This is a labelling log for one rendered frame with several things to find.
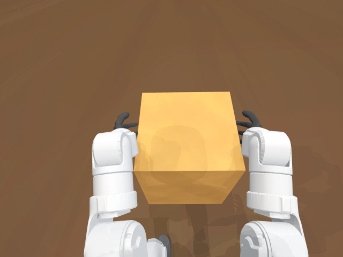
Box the robot left foot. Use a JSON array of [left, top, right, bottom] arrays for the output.
[[158, 235, 171, 257]]

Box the robot right upper arm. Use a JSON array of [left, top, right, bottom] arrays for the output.
[[240, 221, 308, 257]]

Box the robot left forearm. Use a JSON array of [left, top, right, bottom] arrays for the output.
[[84, 128, 139, 257]]

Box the robot right hand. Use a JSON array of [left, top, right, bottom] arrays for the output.
[[236, 110, 262, 144]]

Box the robot right forearm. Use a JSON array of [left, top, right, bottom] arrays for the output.
[[241, 127, 308, 251]]

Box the robot left hand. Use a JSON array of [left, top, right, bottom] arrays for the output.
[[114, 112, 138, 135]]

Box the robot left upper arm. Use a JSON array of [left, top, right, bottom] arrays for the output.
[[85, 220, 148, 257]]

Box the left robot thigh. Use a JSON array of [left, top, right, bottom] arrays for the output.
[[147, 242, 167, 257]]

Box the carton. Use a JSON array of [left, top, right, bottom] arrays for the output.
[[134, 92, 245, 204]]

